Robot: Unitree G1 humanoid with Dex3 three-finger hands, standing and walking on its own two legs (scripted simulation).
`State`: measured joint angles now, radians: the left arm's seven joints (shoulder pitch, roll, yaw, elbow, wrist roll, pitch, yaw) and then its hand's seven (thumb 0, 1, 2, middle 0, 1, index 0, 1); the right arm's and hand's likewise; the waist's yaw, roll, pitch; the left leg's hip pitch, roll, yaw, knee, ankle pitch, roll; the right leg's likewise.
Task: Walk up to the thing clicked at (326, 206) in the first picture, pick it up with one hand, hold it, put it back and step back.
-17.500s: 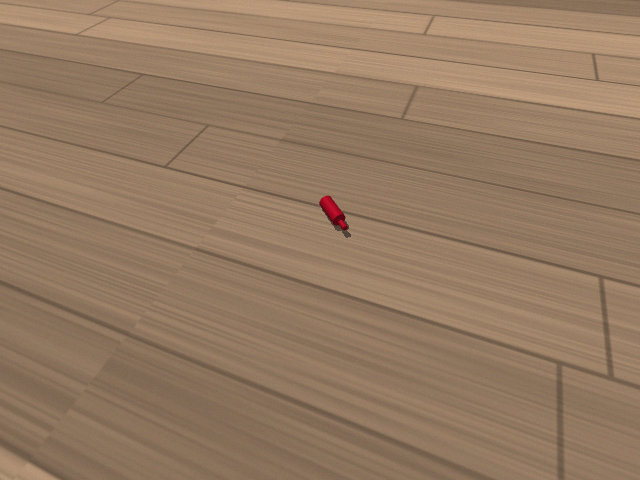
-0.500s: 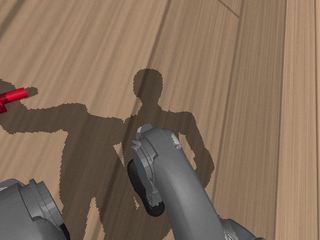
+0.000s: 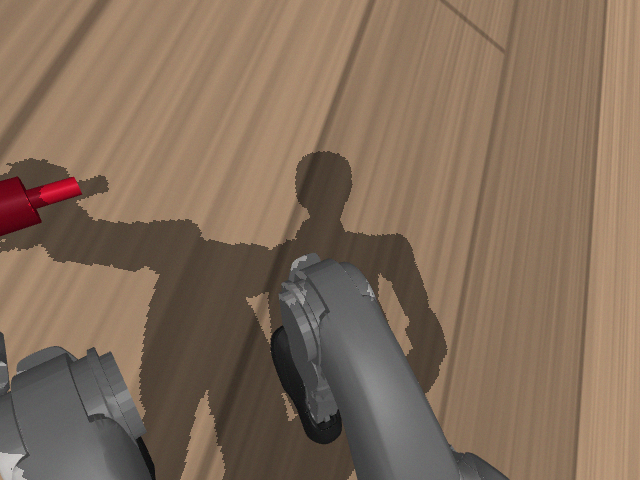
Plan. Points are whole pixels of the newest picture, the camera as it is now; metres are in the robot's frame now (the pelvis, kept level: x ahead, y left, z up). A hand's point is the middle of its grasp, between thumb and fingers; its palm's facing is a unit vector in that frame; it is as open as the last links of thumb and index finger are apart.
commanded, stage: settle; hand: left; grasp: from above
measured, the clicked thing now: out of the picture +0.48 +0.25 -0.26
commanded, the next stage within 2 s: lift in 0.52 s
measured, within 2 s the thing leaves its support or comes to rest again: neither
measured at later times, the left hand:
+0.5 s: hand out of the picture +0.45 +0.28 -0.14, palm faces -0.44 -0.12 -0.89, open 9.2 cm
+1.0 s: hand out of the picture +0.43 +0.28 -0.08, palm faces -0.45 -0.12 -0.89, open 9.2 cm
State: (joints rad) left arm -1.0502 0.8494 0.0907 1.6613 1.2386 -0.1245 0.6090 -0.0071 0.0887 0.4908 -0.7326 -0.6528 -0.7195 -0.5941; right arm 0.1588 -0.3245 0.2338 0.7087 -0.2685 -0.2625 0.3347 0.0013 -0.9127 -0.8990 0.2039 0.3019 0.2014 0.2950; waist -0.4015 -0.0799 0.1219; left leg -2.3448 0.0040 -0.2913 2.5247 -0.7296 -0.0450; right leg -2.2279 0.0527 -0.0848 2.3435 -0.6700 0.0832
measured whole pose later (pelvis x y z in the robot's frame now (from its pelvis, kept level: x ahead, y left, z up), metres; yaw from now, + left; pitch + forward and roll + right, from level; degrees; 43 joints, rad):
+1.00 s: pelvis -0.01 -0.02 +0.06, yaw +8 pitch +35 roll -6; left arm -0.89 0.57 -0.01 1.20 1.13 -0.07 0.20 -0.01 0.11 0.44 -0.78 -0.53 -0.77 -0.48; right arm 0.21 -0.29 0.01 0.70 -0.08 0.02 0.13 0.00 -0.90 -0.90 0.21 0.30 0.20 0.30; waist -0.21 0.06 -0.11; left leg -2.23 0.01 -0.15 2.28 -0.66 -0.05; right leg -2.17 0.00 0.01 2.21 -0.65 0.07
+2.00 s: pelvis +0.03 -0.01 +0.36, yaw +12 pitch +16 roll -2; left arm -0.36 0.39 -0.19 0.79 0.99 0.05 0.11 -0.02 0.10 0.45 -0.78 -0.51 -0.77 -0.47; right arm 0.23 -0.24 -0.03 0.72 0.03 0.02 -0.06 0.01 -0.90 -0.90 0.21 0.30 0.20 0.30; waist -0.07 0.04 -0.13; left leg -1.02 0.06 -0.03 1.22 -0.49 -0.03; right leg -0.99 -0.03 0.01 1.18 -0.47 0.05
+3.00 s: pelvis +0.08 +0.00 +0.45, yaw +12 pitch +5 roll +0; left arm -0.27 0.37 -0.21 0.73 1.01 0.02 0.05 -0.01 0.12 0.43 -0.78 -0.52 -0.76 -0.47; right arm 0.23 -0.25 -0.06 0.71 0.04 0.06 -0.03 0.01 -0.90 -0.89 0.21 0.30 0.20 0.30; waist -0.03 0.04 -0.06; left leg -0.41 0.05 0.02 0.65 -0.32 -0.03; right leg -0.42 -0.04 0.03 0.64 -0.31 0.05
